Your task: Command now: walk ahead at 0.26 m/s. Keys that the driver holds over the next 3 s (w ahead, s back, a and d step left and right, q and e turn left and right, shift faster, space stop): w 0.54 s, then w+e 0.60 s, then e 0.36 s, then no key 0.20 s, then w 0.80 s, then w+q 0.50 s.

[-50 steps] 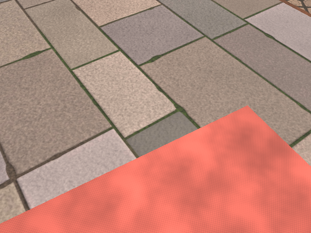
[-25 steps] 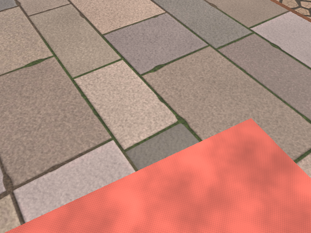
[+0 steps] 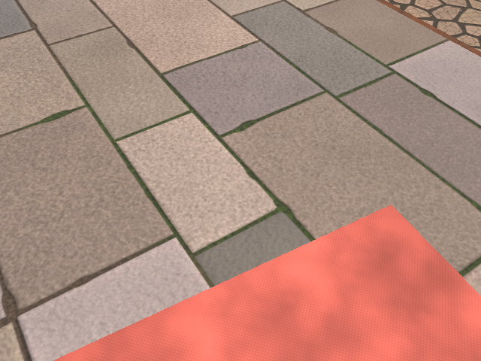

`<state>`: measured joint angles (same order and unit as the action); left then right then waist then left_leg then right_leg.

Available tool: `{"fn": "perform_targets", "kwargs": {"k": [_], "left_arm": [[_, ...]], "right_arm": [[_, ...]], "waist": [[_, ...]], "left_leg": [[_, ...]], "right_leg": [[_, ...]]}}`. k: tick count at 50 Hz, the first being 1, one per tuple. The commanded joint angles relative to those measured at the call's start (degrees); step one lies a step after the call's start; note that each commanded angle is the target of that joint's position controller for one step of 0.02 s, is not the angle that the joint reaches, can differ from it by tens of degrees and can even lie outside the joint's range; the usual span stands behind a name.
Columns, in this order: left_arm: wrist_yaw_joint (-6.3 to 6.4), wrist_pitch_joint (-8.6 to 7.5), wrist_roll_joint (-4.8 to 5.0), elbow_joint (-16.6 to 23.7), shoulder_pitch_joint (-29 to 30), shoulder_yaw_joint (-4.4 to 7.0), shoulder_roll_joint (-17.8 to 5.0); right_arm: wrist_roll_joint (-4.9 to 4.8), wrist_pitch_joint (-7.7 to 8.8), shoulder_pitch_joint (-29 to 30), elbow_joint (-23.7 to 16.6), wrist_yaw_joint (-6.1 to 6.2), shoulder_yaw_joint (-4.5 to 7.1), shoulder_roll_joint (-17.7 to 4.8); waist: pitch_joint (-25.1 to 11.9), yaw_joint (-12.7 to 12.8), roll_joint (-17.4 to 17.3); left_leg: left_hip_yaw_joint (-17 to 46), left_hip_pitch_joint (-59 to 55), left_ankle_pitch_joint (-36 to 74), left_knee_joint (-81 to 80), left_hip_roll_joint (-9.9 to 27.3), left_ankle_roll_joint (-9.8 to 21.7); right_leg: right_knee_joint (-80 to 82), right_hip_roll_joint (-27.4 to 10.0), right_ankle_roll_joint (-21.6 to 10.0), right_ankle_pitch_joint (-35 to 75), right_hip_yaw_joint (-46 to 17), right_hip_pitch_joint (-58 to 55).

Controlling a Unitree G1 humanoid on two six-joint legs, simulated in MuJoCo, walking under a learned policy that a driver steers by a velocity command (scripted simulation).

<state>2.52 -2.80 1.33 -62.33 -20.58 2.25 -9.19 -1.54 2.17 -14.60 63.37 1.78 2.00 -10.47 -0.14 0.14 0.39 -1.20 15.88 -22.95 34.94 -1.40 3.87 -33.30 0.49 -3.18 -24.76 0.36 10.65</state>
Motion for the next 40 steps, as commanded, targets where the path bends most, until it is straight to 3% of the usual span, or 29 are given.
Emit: {"fn": "perform_targets", "kwargs": {"k": [1,3,4,6,7,8,9,10,11,12,13,14,15,17,22,24,27,28,30,31,32,33,34,35,36,37,38,39,40], "left_arm": [[-0.49,-2.48,0.53,1.3,-5.4,1.29,-6.2],[-1.02,-3.10,0.76,0.5,-9.3,2.06,-9.0],[-1.18,-3.31,0.68,0.6,-9.0,2.32,-10.2],[-1.52,-3.43,0.49,1.5,-7.4,2.10,-9.5],[-1.72,-3.13,0.56,2.4,-5.2,2.13,-9.9],[-1.87,-2.83,0.49,4.1,-0.5,1.97,-10.0],[-1.97,-2.99,0.45,6.6,5.0,1.66,-9.5],[-1.90,-3.99,0.49,8.9,5.9,0.82,-5.9],[-1.96,-4.90,0.30,9.3,5.7,0.69,-5.9],[-2.47,-5.25,1.11,9.2,5.6,1.00,-6.8],[-2.78,-5.11,1.44,8.8,5.0,0.98,-6.7],[-2.74,-4.97,1.01,8.8,5.5,1.32,-6.7],[-2.64,-4.58,0.47,9.0,6.2,2.01,-7.7],[-3.03,-3.54,0.35,9.3,7.0,1.95,-5.9],[-3.19,-3.13,-0.15,15.7,22.1,0.41,-3.8],[-3.74,-3.23,0.19,17.1,26.0,0.15,-4.4],[-4.74,-3.50,0.63,19.1,29.6,0.13,-6.0],[-5.12,-3.69,0.66,19.3,29.3,0.29,-6.7],[-5.45,-3.77,0.57,18.4,24.7,1.37,-9.2],[-5.39,-3.57,0.64,16.7,18.2,2.42,-11.3],[-5.19,-3.09,0.67,13.7,8.6,3.64,-13.4],[-4.66,-2.45,-0.01,11.7,-1.2,4.70,-17.3],[-5.17,-2.49,-0.69,10.7,-3.7,4.69,-18.9],[-4.98,-2.55,-0.73,10.7,-2.1,3.59,-14.1],[-4.89,-3.00,-0.56,11.9,3.6,3.08,-12.6],[-5.11,-3.48,-0.70,13.5,9.0,2.54,-11.5],[-5.41,-3.85,-1.28,14.3,11.8,2.15,-10.5],[-5.42,-4.00,-1.73,14.8,13.1,1.84,-10.0],[-5.37,-3.90,-1.42,14.9,13.3,1.74,-9.9]], "right_arm": [[-0.34,3.09,2.1,-3.3,-0.86,0.72,-4.1],[-0.48,4.37,5.8,-5.5,-1.67,0.24,-2.3],[-0.52,4.88,6.3,-6.2,-2.00,-0.02,-1.8],[-0.49,5.59,5.4,-6.4,-2.55,0.27,-3.3],[-0.72,5.67,2.3,-5.4,-2.73,0.48,-3.4],[-0.92,5.50,-4.8,-2.8,-2.75,1.22,-4.4],[-0.39,5.15,-14.5,0.3,-2.54,2.81,-8.0],[-0.17,4.83,-24.0,2.1,-2.57,5.04,-15.7],[0.91,5.03,-22.0,1.3,-2.89,3.12,-11.0],[1.27,5.22,-16.4,-0.3,-2.78,1.81,-7.3],[1.27,5.16,-12.1,-1.9,-2.94,1.11,-6.0],[1.09,4.92,-10.0,-2.6,-3.25,0.67,-5.9],[1.16,4.50,-9.3,-2.7,-3.26,0.05,-4.7],[1.56,3.57,-11.6,-2.1,-2.82,-0.49,-4.1],[2.00,3.17,-12.3,-3.3,-0.98,-0.42,-7.8],[1.53,3.34,-14.4,-3.0,-0.70,0.02,-9.2],[0.74,3.32,-15.8,-2.3,-0.69,0.49,-9.3],[0.85,3.20,-15.0,-2.5,-0.69,0.76,-9.8],[1.51,2.74,-13.6,-3.0,-0.63,1.47,-11.3],[2.03,2.16,-12.8,-3.3,-0.62,1.73,-11.7],[2.31,1.74,-11.5,-4.0,-0.67,1.64,-11.5],[3.26,1.93,-11.7,-5.7,-0.77,0.93,-9.8],[2.73,3.60,-19.6,-5.7,-2.31,-1.55,-0.9],[0.87,5.89,-13.6,-6.4,-2.92,-0.38,-6.3],[-0.66,7.10,-6.6,-9.6,-2.95,0.39,-9.5],[-0.33,7.71,-3.1,-10.8,-2.31,0.60,-10.5],[0.50,7.51,-2.3,-11.1,-1.70,1.29,-10.8],[0.99,6.70,-3.6,-11.6,-1.39,1.55,-10.2],[1.17,5.91,-4.3,-12.2,-1.11,1.73,-9.4]], "waist": [[8.9,1.4,2.7],[8.7,2.6,8.6],[9.7,2.0,10.4],[8.7,0.3,8.1],[7.6,-1.7,7.4],[5.6,-5.8,6.2],[3.2,-10.2,0.2],[-0.2,-12.2,-16.7],[-0.9,-9.5,-14.7],[2.7,-6.1,-7.7],[3.4,-4.0,-3.9],[4.6,-2.6,-1.5],[4.7,-1.8,-1.8],[4.7,-1.5,-4.0],[8.6,-3.5,-3.8],[8.8,-4.3,-4.7],[9.5,-3.8,-4.8],[8.5,-2.7,-5.1],[2.7,0.6,-7.2],[-1.9,4.1,-8.4],[-6.9,8.7,-8.2],[-13.9,10.9,-0.5],[-22.8,4.6,15.5],[-19.3,7.1,10.3],[-9.7,5.8,8.1],[-5.7,3.4,0.2],[-3.5,0.9,-3.0],[-3.4,-1.4,-2.2],[-2.6,-2.6,-0.9]], "left_leg": [[5.0,8.9,-10.6,-3.9,3.3,3.5],[-0.7,16.1,-2.3,5.3,0.5,2.3],[-1.2,18.5,-0.2,7.1,1.0,2.7],[-0.9,17.7,-0.9,5.6,1.8,3.4],[-1.5,11.6,0.0,1.4,1.5,3.7],[-1.4,-2.1,3.0,-4.4,0.4,4.4],[6.8,-16.2,4.3,-10.6,3.9,6.3],[30.2,-29.8,5.4,-19.6,16.4,12.7],[42.1,-30.9,11.2,-22.9,22.8,14.7],[35.8,-27.9,14.7,-21.3,22.8,13.0],[27.6,-25.0,18.3,-21.6,20.4,11.1],[21.4,-22.7,22.5,-22.4,18.1,9.3],[16.0,-20.7,26.5,-23.0,15.6,7.2],[10.6,-17.7,31.3,-24.2,12.8,6.0],[5.2,-9.7,33.1,-28.8,10.2,5.6],[5.0,-10.7,31.3,-30.2,11.2,5.8],[4.6,-17.5,33.8,-28.8,13.9,5.8],[3.3,-20.4,38.7,-27.0,14.5,5.3],[1.3,-25.1,57.8,-19.3,15.3,3.9],[-0.2,-25.8,66.6,-10.7,14.6,3.0],[-2.0,-20.8,67.8,1.8,12.7,1.5],[-3.3,-5.5,48.4,20.7,9.7,0.0],[1.4,17.1,-3.5,41.4,-2.1,-3.0],[9.0,24.0,-6.1,47.9,-0.4,-0.9],[8.2,27.9,-1.3,47.5,2.1,0.2],[7.7,24.8,3.9,43.8,4.8,0.5],[7.2,21.4,6.1,40.2,6.4,0.1],[7.8,17.6,6.8,37.8,7.9,-0.2],[7.6,16.4,6.4,34.8,8.5,-0.9]], "right_leg": [[12.1,-7.7,-7.4,-15.2,-12.3,5.0],[18.9,-14.9,-11.3,-14.6,-23.6,-2.6],[19.3,-18.7,-12.9,-9.4,-28.3,-4.2],[16.1,-19.0,-11.7,4.7,-25.6,-6.0],[14.2,-17.4,-10.0,8.2,-21.7,-3.4],[10.9,-13.7,-7.3,13.8,-15.8,4.5],[-1.7,-7.3,-3.4,24.2,-7.6,14.5],[-25.6,1.9,1.6,18.6,2.7,28.9],[-37.2,2.3,0.7,-2.6,-3.8,37.0],[-43.2,-1.1,-1.0,-0.7,-6.6,40.5],[-43.2,-3.6,-1.9,4.5,-5.9,40.0],[-40.0,-5.5,-2.0,8.9,-4.7,39.9],[-37.0,-7.0,-2.0,11.7,-3.4,37.8],[-34.0,-7.3,-0.8,14.4,-0.9,35.3],[-11.2,-5.1,1.7,26.2,2.8,30.9],[-4.6,-3.7,1.6,28.8,3.7,27.8],[1.4,-3.2,-0.4,28.7,2.5,27.7],[2.8,-2.7,-1.5,27.7,2.8,26.8],[2.0,0.2,-3.8,24.2,4.5,19.1],[1.4,2.3,-5.3,22.1,5.5,11.4],[2.2,3.0,-7.1,22.6,5.1,-1.4],[0.8,-7.2,-10.6,20.9,-9.4,-19.5],[9.6,-20.6,-21.4,4.7,-41.7,-37.3],[16.9,-18.9,-18.5,0.1,-46.7,-34.9],[18.5,-17.2,-15.9,4.5,-38.2,-26.2],[20.0,-15.4,-14.6,12.6,-31.5,-16.0],[21.0,-13.5,-14.2,19.2,-26.8,-8.0],[22.0,-11.8,-13.9,21.7,-23.9,-3.2],[22.9,-10.7,-13.9,21.8,-22.2,-0.3]]}}
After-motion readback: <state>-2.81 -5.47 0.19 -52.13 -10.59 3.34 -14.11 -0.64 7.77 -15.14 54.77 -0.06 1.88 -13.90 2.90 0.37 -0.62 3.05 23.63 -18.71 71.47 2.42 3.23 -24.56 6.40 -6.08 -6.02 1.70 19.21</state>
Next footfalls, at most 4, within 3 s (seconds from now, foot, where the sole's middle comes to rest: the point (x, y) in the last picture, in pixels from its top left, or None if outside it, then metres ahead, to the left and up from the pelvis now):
0.64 right None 0.47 -0.09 -0.77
1.16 left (223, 289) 0.75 0.08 -0.77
1.62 right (315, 294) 0.74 -0.19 -0.77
2.06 left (251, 255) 0.88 0.00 -0.77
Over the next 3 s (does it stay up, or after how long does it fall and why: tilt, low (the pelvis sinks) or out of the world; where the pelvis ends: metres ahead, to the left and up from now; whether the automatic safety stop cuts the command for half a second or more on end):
stays up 1.13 -0.35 0.00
